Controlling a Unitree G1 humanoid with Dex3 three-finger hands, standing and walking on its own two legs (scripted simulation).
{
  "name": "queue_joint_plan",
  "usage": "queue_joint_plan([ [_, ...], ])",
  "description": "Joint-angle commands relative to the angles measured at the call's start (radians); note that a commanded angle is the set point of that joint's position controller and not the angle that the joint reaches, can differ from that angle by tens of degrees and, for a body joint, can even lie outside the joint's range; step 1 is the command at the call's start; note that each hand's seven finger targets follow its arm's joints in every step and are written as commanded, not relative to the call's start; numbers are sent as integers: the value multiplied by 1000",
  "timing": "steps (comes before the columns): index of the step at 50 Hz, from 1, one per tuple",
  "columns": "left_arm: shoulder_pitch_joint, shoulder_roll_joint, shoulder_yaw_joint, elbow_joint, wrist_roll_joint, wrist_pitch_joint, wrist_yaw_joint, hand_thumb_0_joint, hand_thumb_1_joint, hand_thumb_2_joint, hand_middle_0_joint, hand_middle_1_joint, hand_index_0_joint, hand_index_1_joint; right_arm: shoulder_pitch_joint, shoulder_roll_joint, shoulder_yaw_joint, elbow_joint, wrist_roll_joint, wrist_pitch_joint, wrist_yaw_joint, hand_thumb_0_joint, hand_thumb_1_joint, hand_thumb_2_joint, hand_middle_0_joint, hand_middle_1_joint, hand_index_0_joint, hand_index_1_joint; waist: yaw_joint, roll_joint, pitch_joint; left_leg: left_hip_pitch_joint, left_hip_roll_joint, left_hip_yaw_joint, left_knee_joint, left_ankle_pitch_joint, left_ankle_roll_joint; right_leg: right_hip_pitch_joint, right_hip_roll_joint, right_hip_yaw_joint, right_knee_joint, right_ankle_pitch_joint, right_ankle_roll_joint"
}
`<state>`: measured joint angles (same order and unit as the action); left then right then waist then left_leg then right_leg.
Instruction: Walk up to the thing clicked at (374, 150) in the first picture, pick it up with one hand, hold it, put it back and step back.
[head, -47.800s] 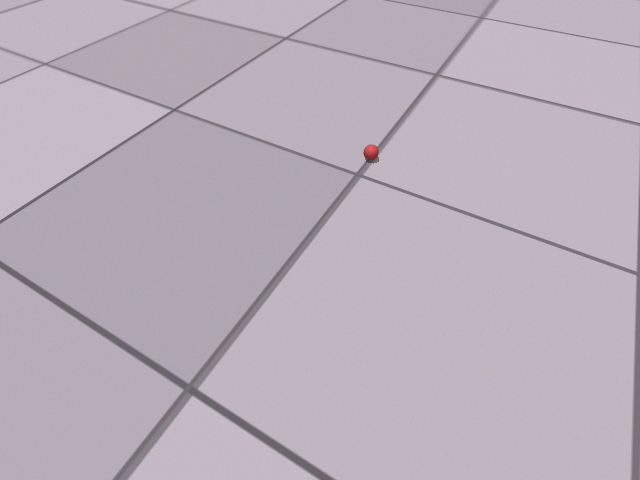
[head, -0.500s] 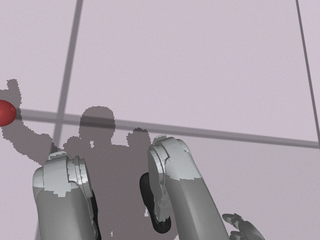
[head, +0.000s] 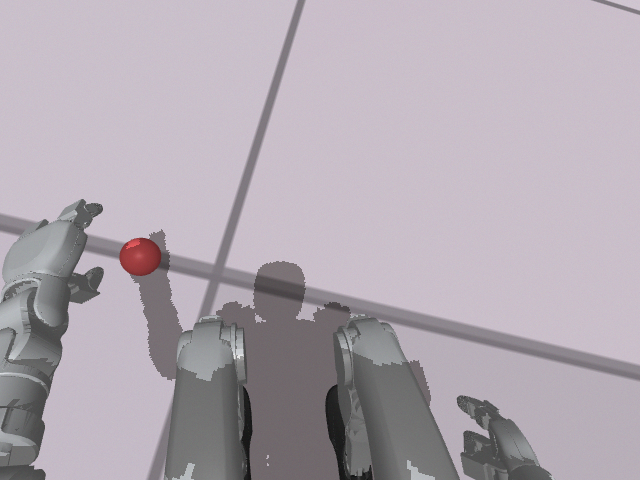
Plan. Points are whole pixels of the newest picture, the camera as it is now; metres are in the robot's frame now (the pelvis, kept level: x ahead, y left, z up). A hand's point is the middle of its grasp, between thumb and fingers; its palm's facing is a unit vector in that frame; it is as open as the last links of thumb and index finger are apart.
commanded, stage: home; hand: left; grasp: from above
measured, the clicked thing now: (140, 256) +0.47 +0.32 -0.40
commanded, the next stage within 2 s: none
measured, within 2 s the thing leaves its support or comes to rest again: neither
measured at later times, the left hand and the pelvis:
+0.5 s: hand (27, 373) +0.25 +0.23 +0.09, palm faces +0.06 -0.93 -0.36, open 7.4 cm; pelvis +0.04 +0.00 +0.18, yaw +6 degrees
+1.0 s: hand out of the picture +0.22 +0.20 +0.23, palm faces +0.19 -0.96 -0.19, open 7.4 cm; pelvis +0.09 +0.00 +0.27, yaw +9 degrees
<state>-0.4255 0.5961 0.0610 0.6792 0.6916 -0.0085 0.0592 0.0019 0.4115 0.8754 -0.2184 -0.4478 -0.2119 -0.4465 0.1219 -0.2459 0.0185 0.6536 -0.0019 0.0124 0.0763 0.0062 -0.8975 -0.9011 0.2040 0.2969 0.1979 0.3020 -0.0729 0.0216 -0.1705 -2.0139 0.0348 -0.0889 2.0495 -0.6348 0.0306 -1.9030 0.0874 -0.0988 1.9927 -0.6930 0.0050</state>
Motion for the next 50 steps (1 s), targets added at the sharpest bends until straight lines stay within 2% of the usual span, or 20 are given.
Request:
queue_joint_plan([
  [1, -84, 172, 70, -326, -152, 18, -4, 0, 899, 900, -200, -299, -200, -299, 84, -195, -81, -98, 24, -37, -42, 0, -899, -900, 200, 300, 200, 300, 10, 151, -525, 595, 4, -28, -394, 38, 9, 331, -6, 8, -325, 148, -42],
  [4, -8, 135, 71, -410, -214, 40, -5, 0, 897, 899, -200, -299, -200, -299, 54, -187, -80, -129, 32, -58, -60, 0, -899, -900, 200, 300, 200, 300, 16, 169, -529, 687, 4, -23, -463, 36, 3, 390, -10, 18, -390, 145, -41],
  [6, 86, 73, 54, -444, -268, 58, -1, 0, 893, 897, -199, -299, -199, -299, 42, -177, -77, -136, 38, -75, -74, 0, -899, -900, 200, 300, 200, 300, 14, 163, -487, 725, 2, -21, -510, 40, 0, 428, -14, 24, -432, 147, -41],
  [8, 136, 62, 71, -500, -319, 80, 2, 0, 840, 871, -195, -293, -195, -294, 31, -175, -77, -151, 41, -89, -89, 0, -899, -900, 200, 300, 200, 300, 13, 161, -497, 787, 0, -29, -560, 40, -2, 477, -17, 30, -478, 146, -39],
  [10, 193, 31, 60, -549, -367, 103, 5, 0, 897, 900, -200, -300, -200, -300, 16, -173, -74, -167, 47, -103, -101, 0, -899, -900, 200, 300, 200, 300, 19, 170, -464, 837, 0, -44, -627, 8, -5, 514, -18, 33, -517, 135, -37],
  [12, 259, 16, 76, -571, -415, 130, 9, 0, 898, 900, -200, -299, -200, -299, 3, -170, -71, -175, 50, -116, -114, 0, -899, -900, 200, 300, 200, 300, 21, 163, -455, 893, -2, -51, -673, 9, -6, 562, -19, 39, -559, 137, -36],
  [14, 327, -29, 55, -605, -473, 157, 10, 0, 900, 901, -200, -300, -200, -300, 4, -160, -65, -191, 51, -128, -125, 0, -900, -900, 200, 300, 200, 300, 5, 137, -420, 921, -8, -50, -717, 10, -3, 620, -22, 44, -617, 137, -32],
  [16, 362, -33, 73, -663, -529, 181, 18, 0, 900, 900, -200, -300, -200, -300, 5, -151, -61, -206, 53, -139, -139, 0, -900, -900, 200, 300, 200, 300, 8, 146, -428, 984, -13, -43, -763, 29, -4, 694, -23, 50, -676, 150, -31],
  [17, 395, -37, 82, -662, -550, 197, 22, 0, 900, 900, -200, -300, -200, -300, 5, -147, -57, -208, 55, -143, -146, 0, -900, -900, 200, 300, 200, 300, 10, 129, -418, 1003, -15, -35, -780, 45, -3, 731, -25, 55, -707, 160, -31],
  [19, 466, -90, 48, -687, -585, 228, 26, 0, 900, 900, -200, -300, -200, -300, 22, -129, -47, -218, 57, -154, -160, 0, -900, -900, 200, 300, 200, 300, -5, 106, -381, 1041, -20, -7, -814, 97, -1, 810, -27, 64, -784, 195, -32],
  [22, 540, -124, 55, -709, -635, 269, 32, 0, 900, 900, -200, -300, -200, -300, 48, -118, -33, -210, 56, -170, -182, 0, -900, -900, 200, 300, 200, 299, 0, 94, -343, 1115, -20, -1, -872, 192, -3, 907, -28, 64, -852, 268, -31],
  [27, 635, -185, 57, -795, -708, 329, 32, 0, 900, 900, -200, -300, -200, -300, 77, -97, -10, -234, 51, -196, -223, 0, -901, -900, 200, 299, 200, 299, -3, 96, -253, 1220, -24, 2, -1000, 218, -7, 1046, -32, 65, -992, 288, -30],
  [28, 679, -195, 61, -810, -721, 340, 31, 0, 900, 900, -200, -300, -200, -300, 89, -95, -8, -237, 50, -201, -232, 0, -901, -900, 200, 299, 200, 299, 1, 86, -255, 1252, -25, 8, -1018, 258, -7, 1086, -31, 63, -1016, 322, -30],
  [30, 736, -225, 45, -843, -741, 361, 27, 0, 900, 900, -200, -300, -200, -300, 108, -89, -4, -248, 45, -211, -247, 0, -901, -899, 200, 299, 200, 299, -2, 87, -233, 1298, -27, 17, -1053, 321, -10, 1141, -32, 58, -1059, 375, -27],
  [32, 806, -232, 62, -878, -755, 379, 27, 0, 900, 900, -200, -301, -200, -300, 122, -83, -4, -263, 43, -218, -258, 0, -901, -899, 200, 299, 200, 299, 16, 83, -206, 1346, -28, 18, -1097, 366, -13, 1195, -31, 53, -1098, 410, -28],
  [36, 880, -262, 40, -949, -764, 400, 17, 0, 900, 900, -200, -301, -200, -301, 132, -76, -5, -282, 33, -236, -273, 0, -902, -899, 199, 299, 199, 299, 13, 73, -166, 1402, -28, 24, -1138, 445, -12, 1258, -32, 43, -1150, 480, -24],
  [39, 930, -282, 18, -974, -755, 409, 6, 0, 900, 900, -200, -302, -200, -301, 139, -77, -11, -298, 27, -245, -275, 0, -902, -899, 199, 299, 199, 299, 10, 52, -132, 1429, -31, 30, -1164, 461, -10, 1281, -31, 43, -1178, 494, -23],
  [45, 935, -276, 21, -989, -750, 417, -17, 0, 900, 900, -200, -301, -200, -301, 127, -91, -19, -308, 20, -264, -274, 0, -901, -899, 199, 299, 199, 299, 18, 30, -58, 1445, -32, 33, -1203, 418, -6, 1284, -34, 38, -1214, 446, -17],
  [47, 915, -277, 19, -969, -747, 412, -24, 0, 900, 900, -200, -301, -200, -301, 125, -96, -23, -303, 16, -271, -274, 0, -901, -899, 199, 299, 200, 299, 10, 9, -53, 1446, -32, 30, -1202, 407, -4, 1281, -37, 39, -1218, 436, -15],
  [50, 911, -275, 24, -975, -746, 406, -31, 0, 900, 900, -200, -300, -200, -300, 126, -98, -25, -305, 14, -279, -272, 0, -901, -899, 200, 299, 200, 299, 20, 8, -69, 1459, -39, 43, -1189, 424, -4, 1295, -44, 49, -1219, 462, -9],
])
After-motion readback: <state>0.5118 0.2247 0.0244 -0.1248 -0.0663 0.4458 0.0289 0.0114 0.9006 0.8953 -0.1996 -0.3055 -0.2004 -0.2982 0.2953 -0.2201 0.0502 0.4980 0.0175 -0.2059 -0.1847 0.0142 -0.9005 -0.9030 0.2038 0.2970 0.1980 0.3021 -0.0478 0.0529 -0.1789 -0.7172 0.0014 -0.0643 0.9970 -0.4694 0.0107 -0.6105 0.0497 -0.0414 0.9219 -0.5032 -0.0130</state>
